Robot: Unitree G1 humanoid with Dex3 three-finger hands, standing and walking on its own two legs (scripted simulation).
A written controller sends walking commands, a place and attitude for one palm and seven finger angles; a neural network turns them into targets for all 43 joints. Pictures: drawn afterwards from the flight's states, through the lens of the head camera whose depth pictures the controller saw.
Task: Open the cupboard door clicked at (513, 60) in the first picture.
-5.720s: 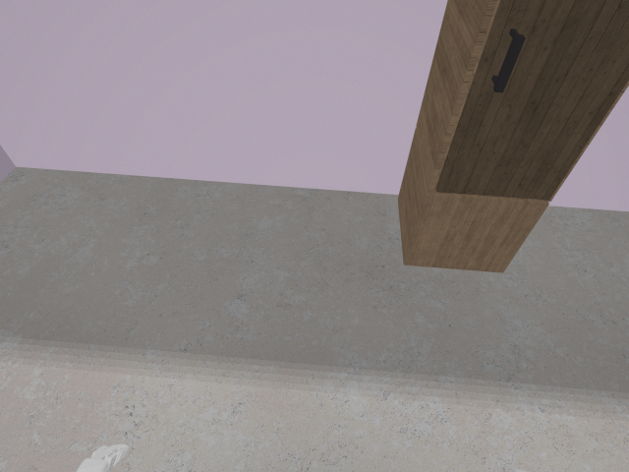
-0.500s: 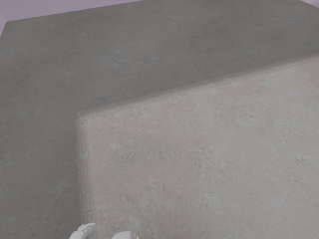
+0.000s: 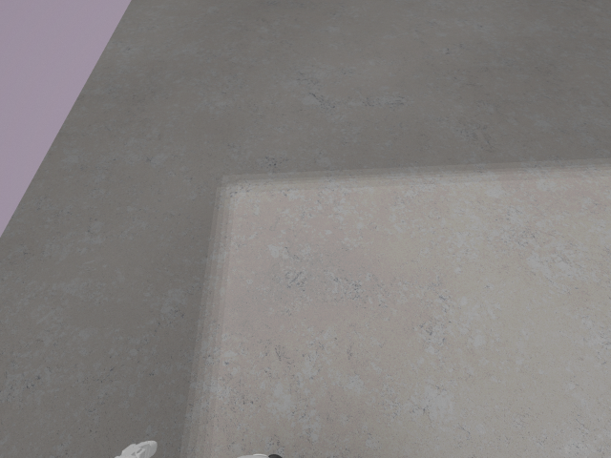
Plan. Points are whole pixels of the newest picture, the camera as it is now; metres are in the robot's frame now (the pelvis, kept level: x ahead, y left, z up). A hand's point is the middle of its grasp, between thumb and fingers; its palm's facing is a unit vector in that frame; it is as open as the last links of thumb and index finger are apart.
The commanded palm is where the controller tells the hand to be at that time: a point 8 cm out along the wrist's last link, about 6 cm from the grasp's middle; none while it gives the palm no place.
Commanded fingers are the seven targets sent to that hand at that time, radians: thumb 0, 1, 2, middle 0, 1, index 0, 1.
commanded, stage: turn to face it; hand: left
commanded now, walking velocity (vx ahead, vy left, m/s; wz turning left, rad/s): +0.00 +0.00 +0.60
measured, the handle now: out of the picture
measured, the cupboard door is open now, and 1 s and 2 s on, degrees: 0 0 0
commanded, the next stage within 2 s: none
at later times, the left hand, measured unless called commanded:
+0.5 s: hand out of the picture -0.07 +0.21 -0.19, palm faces +0.39 -0.89 -0.23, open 7.4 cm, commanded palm none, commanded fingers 0.00 0.90 0.90 -0.20 -0.30 -0.20 -0.30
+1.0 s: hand out of the picture -0.05 +0.20 -0.14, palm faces +0.57 -0.77 -0.29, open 7.4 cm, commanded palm none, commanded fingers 0.00 0.90 0.90 -0.20 -0.30 -0.20 -0.30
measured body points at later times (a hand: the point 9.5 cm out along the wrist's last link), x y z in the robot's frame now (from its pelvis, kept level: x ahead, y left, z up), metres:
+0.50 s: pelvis -0.04 +0.00 -0.01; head +0.00 +0.03 +0.43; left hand -0.09 +0.26 -0.17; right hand +0.17 -0.21 -0.14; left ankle -0.08 +0.10 -0.74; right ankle -0.01 -0.13 -0.73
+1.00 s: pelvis -0.04 -0.03 +0.00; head +0.01 -0.04 +0.44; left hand -0.08 +0.24 -0.12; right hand +0.15 -0.22 -0.17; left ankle -0.09 +0.09 -0.70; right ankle +0.02 -0.13 -0.74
